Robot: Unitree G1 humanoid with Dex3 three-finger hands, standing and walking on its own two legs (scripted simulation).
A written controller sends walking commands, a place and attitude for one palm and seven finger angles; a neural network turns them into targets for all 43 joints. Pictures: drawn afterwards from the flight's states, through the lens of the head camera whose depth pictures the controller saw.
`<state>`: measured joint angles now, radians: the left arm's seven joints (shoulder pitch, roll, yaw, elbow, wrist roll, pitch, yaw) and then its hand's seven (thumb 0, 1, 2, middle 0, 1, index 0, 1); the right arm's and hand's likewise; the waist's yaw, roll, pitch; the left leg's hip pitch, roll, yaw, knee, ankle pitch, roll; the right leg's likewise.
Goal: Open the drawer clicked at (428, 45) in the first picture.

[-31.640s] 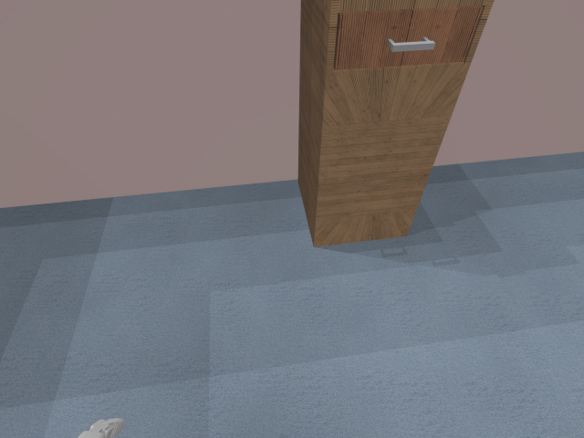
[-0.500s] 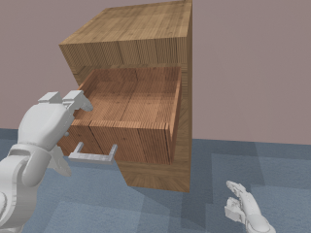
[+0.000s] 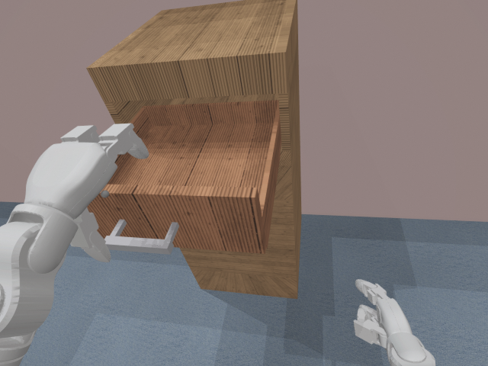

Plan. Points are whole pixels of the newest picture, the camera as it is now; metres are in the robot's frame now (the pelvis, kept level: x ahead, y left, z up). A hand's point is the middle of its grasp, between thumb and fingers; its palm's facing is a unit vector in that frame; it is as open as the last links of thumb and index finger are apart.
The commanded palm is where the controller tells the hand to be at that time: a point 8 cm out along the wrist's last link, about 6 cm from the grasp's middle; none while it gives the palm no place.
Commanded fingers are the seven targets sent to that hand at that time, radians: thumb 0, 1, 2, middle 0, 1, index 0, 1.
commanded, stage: draw the hand back to the body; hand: left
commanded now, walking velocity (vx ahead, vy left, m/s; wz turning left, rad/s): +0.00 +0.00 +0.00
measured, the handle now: (142, 235) +0.27 +0.22 +0.11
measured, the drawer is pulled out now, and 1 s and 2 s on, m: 0.29 0.29 0.29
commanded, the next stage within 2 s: step back with the hand held close in 1.52 s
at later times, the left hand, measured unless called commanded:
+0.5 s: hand (74, 205) +0.22 +0.23 +0.24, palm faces +0.23 +0.02 -0.97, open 13.9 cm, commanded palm +0.17 +0.25 +0.30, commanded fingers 0.00 -0.50 0.30 -0.30 -1.20 -0.30 -1.20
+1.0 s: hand (55, 161) +0.23 +0.23 +0.30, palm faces +0.49 -0.80 -0.34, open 11.6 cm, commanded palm +0.18 +0.28 +0.30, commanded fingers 0.00 0.38 0.68 -0.24 -0.64 -0.24 -0.64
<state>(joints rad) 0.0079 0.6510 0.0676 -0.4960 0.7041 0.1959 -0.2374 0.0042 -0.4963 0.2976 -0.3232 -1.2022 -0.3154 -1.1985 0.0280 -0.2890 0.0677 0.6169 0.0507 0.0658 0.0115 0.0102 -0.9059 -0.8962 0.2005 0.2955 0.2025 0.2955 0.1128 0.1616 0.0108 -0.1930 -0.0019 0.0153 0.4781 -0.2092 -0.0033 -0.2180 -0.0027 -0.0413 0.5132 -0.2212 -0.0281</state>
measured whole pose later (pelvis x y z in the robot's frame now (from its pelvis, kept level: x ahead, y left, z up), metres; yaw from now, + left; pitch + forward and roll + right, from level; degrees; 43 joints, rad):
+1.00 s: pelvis +0.04 +0.01 +0.01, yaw -1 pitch -5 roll -1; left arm 0.25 0.39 0.45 -0.67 -0.08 -0.20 0.09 0.00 0.03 0.53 -0.28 -0.85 -0.27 -0.85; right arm 0.19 -0.23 0.02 0.69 0.00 -0.15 -0.06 0.01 -0.90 -0.90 0.20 0.30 0.20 0.30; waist 0.06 0.07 0.04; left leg -0.09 0.02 0.03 0.43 -0.26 0.01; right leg -0.08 0.02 -0.03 0.38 -0.21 -0.02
